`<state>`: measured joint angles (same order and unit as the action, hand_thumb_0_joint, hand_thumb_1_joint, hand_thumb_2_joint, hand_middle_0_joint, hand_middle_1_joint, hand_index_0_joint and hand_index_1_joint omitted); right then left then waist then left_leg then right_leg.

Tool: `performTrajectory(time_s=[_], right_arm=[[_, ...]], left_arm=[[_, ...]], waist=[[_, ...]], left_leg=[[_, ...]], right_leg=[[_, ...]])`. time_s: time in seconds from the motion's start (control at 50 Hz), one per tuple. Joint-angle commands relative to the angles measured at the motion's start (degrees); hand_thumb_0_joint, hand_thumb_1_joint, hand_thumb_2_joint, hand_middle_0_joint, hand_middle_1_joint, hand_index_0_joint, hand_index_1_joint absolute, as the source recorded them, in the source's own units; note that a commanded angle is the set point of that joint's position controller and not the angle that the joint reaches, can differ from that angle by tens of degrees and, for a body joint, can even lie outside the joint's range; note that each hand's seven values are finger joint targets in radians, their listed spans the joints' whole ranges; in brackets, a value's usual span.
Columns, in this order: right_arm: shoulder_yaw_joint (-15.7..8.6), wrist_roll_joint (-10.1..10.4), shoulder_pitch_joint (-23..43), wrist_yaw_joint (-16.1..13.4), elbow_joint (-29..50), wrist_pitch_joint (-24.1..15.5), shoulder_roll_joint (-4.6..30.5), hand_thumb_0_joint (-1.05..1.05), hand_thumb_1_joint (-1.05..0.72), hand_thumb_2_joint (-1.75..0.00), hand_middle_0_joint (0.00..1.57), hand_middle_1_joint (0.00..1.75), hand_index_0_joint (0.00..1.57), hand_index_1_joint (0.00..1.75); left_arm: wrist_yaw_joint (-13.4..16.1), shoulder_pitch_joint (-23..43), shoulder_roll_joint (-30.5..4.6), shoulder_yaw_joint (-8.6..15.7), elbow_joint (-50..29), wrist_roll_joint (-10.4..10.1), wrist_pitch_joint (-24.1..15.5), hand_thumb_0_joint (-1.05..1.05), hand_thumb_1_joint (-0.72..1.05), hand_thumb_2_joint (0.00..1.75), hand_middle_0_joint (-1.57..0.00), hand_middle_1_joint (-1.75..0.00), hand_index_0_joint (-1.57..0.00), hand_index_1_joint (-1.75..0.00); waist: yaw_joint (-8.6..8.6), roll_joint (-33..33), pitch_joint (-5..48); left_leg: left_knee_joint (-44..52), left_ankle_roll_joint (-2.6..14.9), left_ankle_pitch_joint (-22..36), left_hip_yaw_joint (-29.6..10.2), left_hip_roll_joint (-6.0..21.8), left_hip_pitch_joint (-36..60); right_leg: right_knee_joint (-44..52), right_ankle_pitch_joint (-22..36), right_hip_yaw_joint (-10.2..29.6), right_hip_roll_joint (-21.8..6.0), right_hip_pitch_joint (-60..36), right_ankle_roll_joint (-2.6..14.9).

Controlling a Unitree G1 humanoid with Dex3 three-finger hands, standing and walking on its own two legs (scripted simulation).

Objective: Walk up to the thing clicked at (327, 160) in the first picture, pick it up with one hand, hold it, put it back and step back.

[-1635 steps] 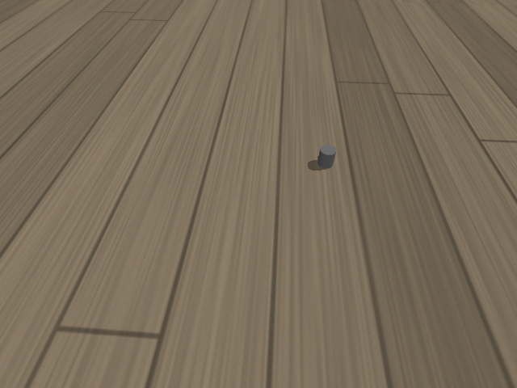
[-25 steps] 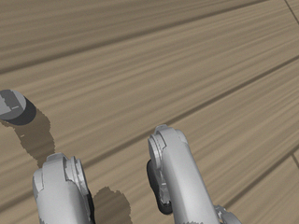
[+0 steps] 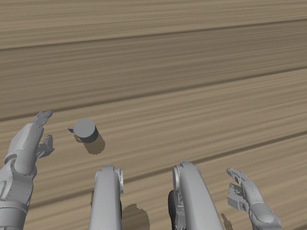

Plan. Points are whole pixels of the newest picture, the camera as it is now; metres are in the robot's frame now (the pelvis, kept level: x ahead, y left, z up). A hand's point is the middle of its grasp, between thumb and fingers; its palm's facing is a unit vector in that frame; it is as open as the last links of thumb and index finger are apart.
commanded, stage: home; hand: left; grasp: from above
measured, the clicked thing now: (83, 130) +0.50 +0.27 -0.45
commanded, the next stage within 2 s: none
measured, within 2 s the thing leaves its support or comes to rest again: neither
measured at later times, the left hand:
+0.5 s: hand (45, 178) +0.25 +0.19 +0.11, palm faces +0.10 -0.97 -0.24, open 7.4 cm
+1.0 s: hand (35, 207) +0.21 +0.17 +0.16, palm faces +0.13 -0.97 -0.19, open 7.4 cm
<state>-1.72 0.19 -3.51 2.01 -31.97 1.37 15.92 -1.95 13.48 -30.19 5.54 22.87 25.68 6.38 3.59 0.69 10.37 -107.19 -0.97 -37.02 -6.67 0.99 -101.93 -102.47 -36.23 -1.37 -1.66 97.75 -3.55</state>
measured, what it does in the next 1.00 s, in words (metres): rises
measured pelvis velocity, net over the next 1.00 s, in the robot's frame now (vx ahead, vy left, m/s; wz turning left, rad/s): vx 0.07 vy -0.02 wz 0.08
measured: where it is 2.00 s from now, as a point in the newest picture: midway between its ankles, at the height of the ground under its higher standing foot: (146, 227)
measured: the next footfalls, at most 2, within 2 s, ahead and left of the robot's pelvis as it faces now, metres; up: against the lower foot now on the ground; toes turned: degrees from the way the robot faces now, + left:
none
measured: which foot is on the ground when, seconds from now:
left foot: down 0.00-1.00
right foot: down 0.00-1.00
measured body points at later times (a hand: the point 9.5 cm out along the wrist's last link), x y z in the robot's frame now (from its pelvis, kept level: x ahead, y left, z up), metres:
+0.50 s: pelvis +0.05 -0.01 +0.17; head +0.11 +0.00 +0.62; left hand +0.24 +0.24 +0.13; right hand +0.21 -0.25 +0.09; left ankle +0.07 +0.12 -0.47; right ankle +0.08 -0.16 -0.47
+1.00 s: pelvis +0.07 -0.02 +0.21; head +0.09 -0.01 +0.66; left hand +0.20 +0.22 +0.18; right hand +0.27 -0.25 +0.16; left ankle +0.07 +0.12 -0.47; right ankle +0.08 -0.16 -0.47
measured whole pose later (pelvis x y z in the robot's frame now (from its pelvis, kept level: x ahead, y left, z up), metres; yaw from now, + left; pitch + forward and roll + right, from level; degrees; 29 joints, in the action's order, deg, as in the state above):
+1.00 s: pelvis +0.07 -0.02 +0.21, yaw +5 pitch +10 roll -2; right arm 1.6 0.3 -14.6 -10.3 -29.7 -14.5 12.5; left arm 0.6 -28.5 -12.5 2.0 -7.5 -3.0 27.1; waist 2.0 2.1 8.9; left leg -57.9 -2.4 -27.3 -4.6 2.5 -40.5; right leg -54.9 -27.0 -3.0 -1.8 37.5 -1.6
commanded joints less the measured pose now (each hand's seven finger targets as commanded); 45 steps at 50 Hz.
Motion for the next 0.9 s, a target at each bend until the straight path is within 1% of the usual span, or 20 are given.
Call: performTrajectory(time_s=[0.0, 0.04, 0.06, 0.1, 0.14, 0.18, 0.2, 0.22, 0.26, 0.32, 0.4, 0.44, 0.46, 0.52, 0.58, 0.74, 0.76, 0.78, 0.8, 0.88], right_arm=[[-2.98, 1.11, -5.32, -2.19, 5.11, -3.27, 9.08, 0.0, -0.9, -0.9, 0.2, 0.3, 0.2, 0.3], [-2.35, 1.47, -4.44, -3.07, 6.14, -4.44, 8.18, 0.0, -0.9, -0.9, 0.2, 0.3, 0.2, 0.3], [-2.11, 1.6, -4.08, -3.5, 6.66, -4.9, 7.84, 0.0, -0.9, -0.9, 0.2, 0.3, 0.2, 0.3], [-1.32, 1.8, -3.5, -4.18, 7.25, -5.79, 6.78, 0.0, -0.9, -0.9, 0.2, 0.3, 0.2, 0.3], [-0.97, 1.92, -3.5, -4.89, 7.53, -6.69, 6.34, 0.0, -0.9, -0.9, 0.2, 0.3, 0.2, 0.3], [-0.58, 2.08, -4.14, -5.61, 8.17, -7.57, 5.64, 0.0, -0.9, -0.9, 0.2, 0.3, 0.2, 0.3], [-0.22, 2.11, -4.62, -5.99, 8.23, -7.9, 5.22, 0.0, -0.9, -0.9, 0.2, 0.3, 0.2, 0.3], [-0.1, 2.2, -5.34, -6.33, 8.37, -8.19, 4.9, 0.0, -0.9, -0.9, 0.2, 0.3, 0.2, 0.3], [0.28, 2.15, -6.16, -7.36, 8.32, -8.77, 4.55, 0.0, -0.9, -0.9, 0.2, 0.3, 0.2, 0.3], [0.92, 2.26, -7.34, -9.13, 8.55, -9.92, 3.84, 0.0, -0.9, -0.9, 0.2, 0.3, 0.2, 0.3], [1.37, 2.22, -9.07, -10.98, 9.14, -11.55, 3.35, 0.0, -0.9, -0.9, 0.2, 0.3, 0.2, 0.3], [1.32, 2.14, -9.71, -11.7, 9.65, -12.37, 3.15, 0.0, -0.9, -0.9, 0.2, 0.3, 0.2, 0.3], [1.3, 2.09, -10.12, -11.99, 10.05, -12.77, 2.94, 0.0, -0.9, -0.9, 0.2, 0.3, 0.2, 0.3], [1.19, 1.76, -10.56, -12.68, 10.75, -13.96, 2.51, 0.0, -0.9, -0.9, 0.2, 0.3, 0.2, 0.3], [1.06, 1.52, -10.52, -13.2, 11.45, -14.93, 2.53, 0.0, -0.9, -0.9, 0.2, 0.3, 0.2, 0.3], [0.4, 0.62, -9.44, -13.38, 11.27, -17.26, 3.3, 0.0, -0.9, -0.9, 0.2, 0.3, 0.2, 0.3], [0.35, 0.48, -9.47, -13.34, 11.04, -17.53, 3.32, 0.0, -0.9, -0.9, 0.2, 0.3, 0.2, 0.3], [0.35, 0.52, -9.3, -13.33, 10.95, -17.7, 3.39, 0.0, -0.9, -0.9, 0.2, 0.3, 0.2, 0.3], [0.43, 0.42, -8.95, -13.28, 11.06, -17.93, 3.41, 0.0, -0.9, -0.9, 0.2, 0.3, 0.2, 0.3], [0.23, 0.28, -8.96, -13.16, 10.76, -18.5, 3.55, 0.0, -0.9, -0.9, 0.2, 0.3, 0.2, 0.3]], left_arm=[[2.7, 5.75, -6.54, 1.91, -17.27, -7.11, 2.49, 0.0, 0.89, 0.89, -0.2, -0.3, -0.2, -0.3], [3.3, 0.55, -3.91, 1.19, -18.2, -10.22, 4.15, 0.0, 0.9, 0.9, -0.2, -0.3, -0.2, -0.3], [3.95, -1.11, -4.7, 2.75, -19.34, -11.59, 4.92, 0.0, 0.9, 0.9, -0.2, -0.3, -0.2, -0.3], [4.58, -4.62, -2.71, 2.03, -20.24, -14.51, 6.29, 0.0, 0.9, 0.9, -0.2, -0.3, -0.2, -0.3], [5.38, -5.88, -2.47, 3.16, -21.85, -17.14, 7.49, 0.0, 0.9, 0.9, -0.2, -0.3, -0.2, -0.3], [5.92, -8.99, -0.48, 2.75, -24.59, -19.1, 8.52, 0.0, 0.9, 0.9, -0.2, -0.3, -0.2, -0.3], [6.21, -12.15, -0.29, 3.28, -24.47, -20.13, 9.46, 0.0, 0.9, 0.9, -0.2, -0.3, -0.2, -0.3], [6.38, -15.13, 1.65, 2.55, -25.18, -20.92, 10.21, 0.0, 0.9, 0.9, -0.2, -0.3, -0.2, -0.3], [6.82, -18.22, 3.03, 2.65, -27.32, -22.67, 11.96, 0.0, 0.9, 0.9, -0.2, -0.3, -0.2, -0.3], [6.98, -23.19, 6.42, 2.24, -30.01, -25.77, 14.13, 0.0, 0.9, 0.9, -0.2, -0.3, -0.2, -0.3], [6.76, -29.95, 8.99, 2.42, -32.56, -28.7, 16.48, 0.0, 0.9, 0.9, -0.2, -0.3, -0.2, -0.3], [6.5, -31.83, 9.68, 2.24, -35.37, -29.38, 17.22, 0.0, 0.9, 0.9, -0.2, -0.3, -0.2, -0.3], [6.39, -34.07, 10.17, 2.28, -36.36, -29.61, 17.56, 0.0, 0.9, 0.9, -0.2, -0.3, -0.2, -0.3], [5.95, -37.94, 11.39, 1.24, -40.29, -30.11, 18.21, 0.0, 0.9, 0.9, -0.2, -0.3, -0.2, -0.3], [5.33, -41.48, 11.86, 0.64, -41.03, -29.65, 18.72, 0.0, 0.9, 0.9, -0.2, -0.3, -0.2, -0.3], [3.32, -41.05, 12.06, -0.07, -42.62, -28.87, 18.44, 0.0, 0.9, 0.9, -0.2, -0.3, -0.2, -0.3], [3.15, -40.83, 12.29, -0.25, -41.77, -28.69, 18.38, 0.0, 0.9, 0.9, -0.2, -0.3, -0.2, -0.3], [3.03, -40.5, 11.94, 0.18, -41.14, -28.67, 18.28, 0.0, 0.9, 0.9, -0.2, -0.3, -0.2, -0.3], [2.87, -39.87, 12.04, -0.14, -41.08, -28.57, 18.08, 0.0, 0.9, 0.9, -0.2, -0.3, -0.2, -0.3], [2.93, -40.16, 11.8, 0.0, -41.88, -28.11, 17.71, 0.0, 0.9, 0.9, -0.2, -0.3, -0.2, -0.3]], waist=[[1.94, 10.52, 26.79], [2.4, 9.09, 24.04], [1.67, 8.03, 24.71], [1.88, 7.23, 21.16], [1.41, 7.3, 19.81], [1.57, 7.6, 20.14], [0.9, 7.58, 19.73], [1.23, 7.07, 19.74], [1.11, 6.81, 20.77], [1.13, 5.61, 17.54], [0.4, 4.67, 12.73], [0.56, 4.71, 11.64], [-0.09, 4.65, 10.98], [-0.48, 4.29, 9.18], [-0.5, 2.37, 5.77], [-0.45, 0.05, 1.15], [0.05, 0.12, 1.09], [-0.44, 0.06, 0.36], [-0.07, 0.27, 0.34], [-0.85, 1.69, 3.06]], left_leg=[[24.94, 1.54, 0.44, 0.21, 0.41, 33.69], [26.81, 1.66, 0.78, 0.69, 0.15, 34.55], [27.36, 1.78, 1.54, 1.14, -0.08, 35.61], [30.1, 1.87, 1.33, 1.39, -0.19, 36.58], [32.99, 1.79, 1.06, 1.23, -0.1, 39.66], [35.51, 1.62, 3.46, 1.36, -0.16, 43.09], [36.77, 1.56, 4.72, 1.44, -0.22, 44.45], [38.04, 1.49, 6.4, 1.51, -0.26, 46.42], [40.32, 1.28, 11.09, 1.58, -0.14, 50.56], [43.68, 1.23, 14.99, 1.81, -0.15, 53.35], [49.31, 1.05, 16.0, 1.96, -0.22, 57.69], [51.22, 1.07, 17.63, 2.58, -0.25, 60.07], [52.26, 1.0, 18.56, 2.9, -0.38, 61.04], [54.21, 1.1, 20.96, 3.81, -0.64, 63.33], [55.67, 1.42, 20.85, 4.15, -0.85, 64.21], [58.28, 1.79, 17.18, 5.33, -1.29, 65.41], [58.38, 1.79, 17.25, 5.37, -1.22, 65.91], [58.34, 1.84, 16.75, 5.48, -1.4, 65.42], [58.53, 1.81, 16.52, 5.5, -1.34, 65.8], [58.11, 1.54, 18.74, 5.69, -1.47, 67.4]], right_leg=[[18.64, 4.12, -2.44, 1.83, -18.12, 4.6], [21.81, 4.03, -1.83, 1.87, -21.6, 4.56], [23.52, 4.42, -1.34, 1.86, -24.41, 4.53], [26.8, 3.97, -0.63, 1.81, -27.36, 4.54], [29.7, 3.7, -0.06, 1.68, -30.03, 4.52], [32.04, 5.78, -0.05, 1.72, -33.85, 4.5], [33.49, 6.83, 0.07, 1.82, -36.07, 4.48], [34.83, 8.34, 0.0, 1.79, -38.24, 4.42], [37.19, 12.57, -0.32, 1.91, -42.57, 4.29], [41.24, 15.97, -0.72, 2.19, -47.82, 4.11], [46.9, 16.7, -1.24, 2.29, -53.42, 3.85], [49.16, 18.15, -1.49, 2.44, -55.8, 3.74], [50.23, 18.71, -1.76, 2.57, -57.03, 3.77], [52.99, 20.64, -2.31, 2.87, -59.86, 3.63], [55.34, 20.37, -2.62, 2.93, -60.8, 3.45], [58.45, 16.74, -3.24, 2.54, -61.22, 2.73], [58.29, 16.78, -3.21, 2.57, -61.13, 2.76], [58.61, 16.39, -3.08, 2.4, -60.99, 2.63], [58.46, 16.2, -3.13, 2.41, -61.0, 2.64], [57.68, 18.24, -2.84, 2.21, -62.18, 2.79]])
